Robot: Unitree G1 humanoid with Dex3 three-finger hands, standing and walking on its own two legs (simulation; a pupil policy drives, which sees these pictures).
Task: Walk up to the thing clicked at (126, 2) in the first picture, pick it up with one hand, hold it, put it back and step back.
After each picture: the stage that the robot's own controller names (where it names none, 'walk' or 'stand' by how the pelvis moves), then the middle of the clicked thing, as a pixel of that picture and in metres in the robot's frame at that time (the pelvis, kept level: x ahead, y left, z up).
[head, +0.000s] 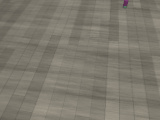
stand; (125, 3) +2.29 -0.71 -0.72
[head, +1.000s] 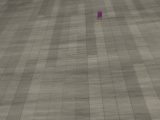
walk; (99, 15) +2.22 -0.16 -0.69
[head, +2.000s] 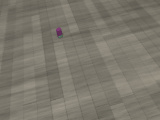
walk; (59, 33) +1.55 +0.35 -0.71
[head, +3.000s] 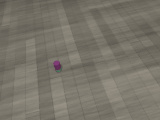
walk; (57, 66) +1.04 +0.34 -0.72
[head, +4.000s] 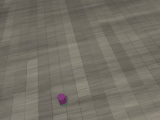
walk; (62, 100) +0.67 +0.27 -0.72
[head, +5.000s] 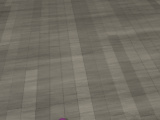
stand; out of the picture +0.45 +0.20 -0.70
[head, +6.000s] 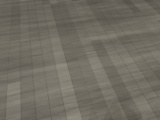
stand; out of the picture +0.37 +0.22 -0.72
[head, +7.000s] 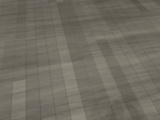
stand; out of the picture +0.36 +0.20 -0.73
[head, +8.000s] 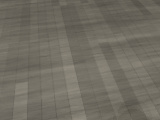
stand; out of the picture +0.36 +0.20 -0.73
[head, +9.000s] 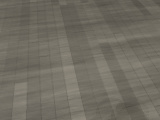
stand; out of the picture +0.35 +0.20 -0.73
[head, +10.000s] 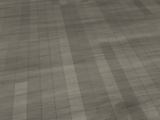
go down; out of the picture +0.35 +0.20 -0.73
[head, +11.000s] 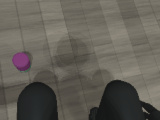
go down; (22, 63) +0.44 +0.23 -0.33
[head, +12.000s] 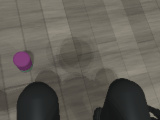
go down; (23, 62) +0.43 +0.23 -0.30
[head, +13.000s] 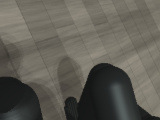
close in; out of the picture +0.42 +0.27 -0.22
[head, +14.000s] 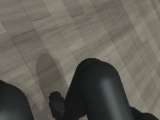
close; out of the picture +0.42 +0.28 -0.22
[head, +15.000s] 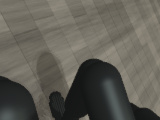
lift; out of the picture +0.40 +0.27 -0.23
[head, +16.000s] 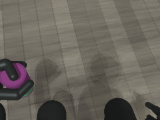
lift; (18, 81) +0.34 +0.21 -0.02
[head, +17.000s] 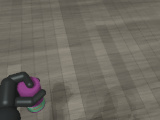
hold; (32, 95) +0.32 +0.18 -0.01
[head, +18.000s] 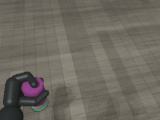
hold; (36, 95) +0.32 +0.17 -0.01
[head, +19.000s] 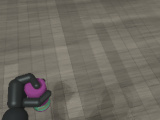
crouch; (38, 95) +0.33 +0.16 -0.04
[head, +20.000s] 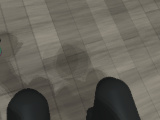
lower; out of the picture +0.48 +0.26 -0.08
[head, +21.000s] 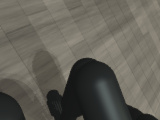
lower; out of the picture +0.44 +0.30 -0.23
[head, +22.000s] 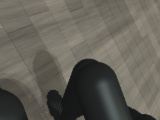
lower; out of the picture +0.44 +0.30 -0.23
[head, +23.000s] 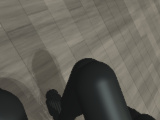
lower; out of the picture +0.44 +0.30 -0.23
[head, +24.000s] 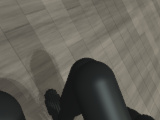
lower; out of the picture +0.44 +0.29 -0.23
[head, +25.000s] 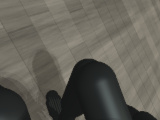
open; out of the picture +0.44 +0.28 -0.24
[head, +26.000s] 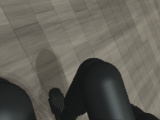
stand; out of the picture +0.44 +0.28 -0.23
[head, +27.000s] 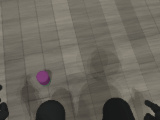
walk; (44, 79) +0.45 +0.20 -0.46
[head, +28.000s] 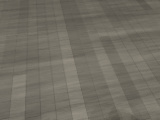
stand; out of the picture +0.40 +0.18 -0.66
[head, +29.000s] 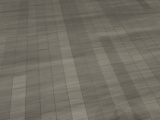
stand; out of the picture +0.40 +0.19 -0.67
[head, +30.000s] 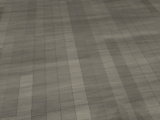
stand; out of the picture +0.40 +0.18 -0.71
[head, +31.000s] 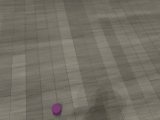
walk; (56, 110) +0.45 +0.15 -0.70
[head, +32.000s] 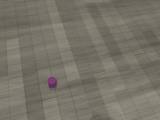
walk; (52, 83) +0.65 +0.21 -0.70
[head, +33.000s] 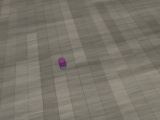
stand; (62, 63) +0.97 +0.27 -0.70
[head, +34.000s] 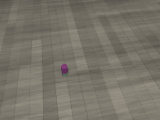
stand; (64, 70) +1.02 +0.19 -0.72
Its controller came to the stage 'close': yes
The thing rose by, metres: 0.71
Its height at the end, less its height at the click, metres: +0.00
